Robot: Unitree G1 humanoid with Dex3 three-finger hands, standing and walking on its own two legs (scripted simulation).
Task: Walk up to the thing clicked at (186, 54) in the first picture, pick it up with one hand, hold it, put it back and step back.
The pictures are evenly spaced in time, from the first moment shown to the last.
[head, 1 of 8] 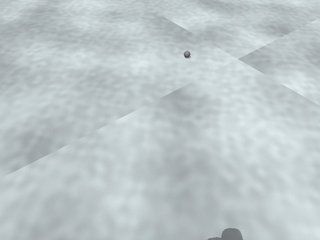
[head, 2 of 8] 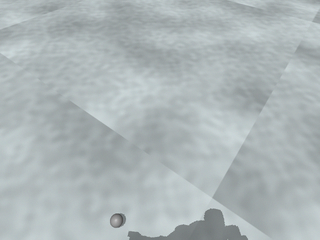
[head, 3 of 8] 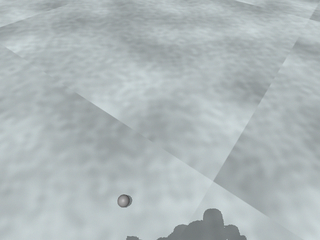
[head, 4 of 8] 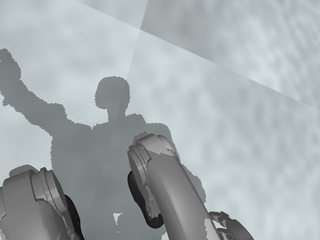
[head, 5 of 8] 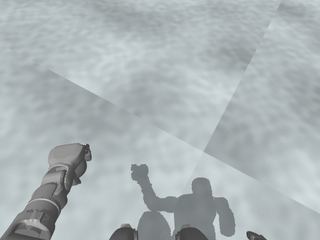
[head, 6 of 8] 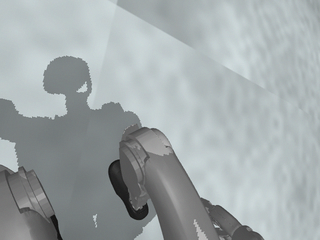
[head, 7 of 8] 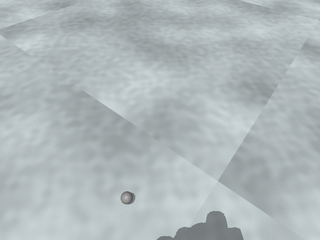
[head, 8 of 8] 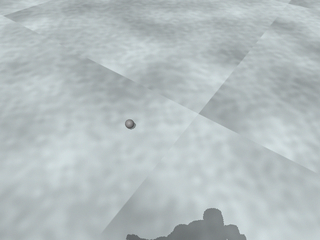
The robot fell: no
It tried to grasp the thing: yes
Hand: left
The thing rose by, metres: 0.68
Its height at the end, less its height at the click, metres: +0.00
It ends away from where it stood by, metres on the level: 0.01
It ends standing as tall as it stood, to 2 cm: yes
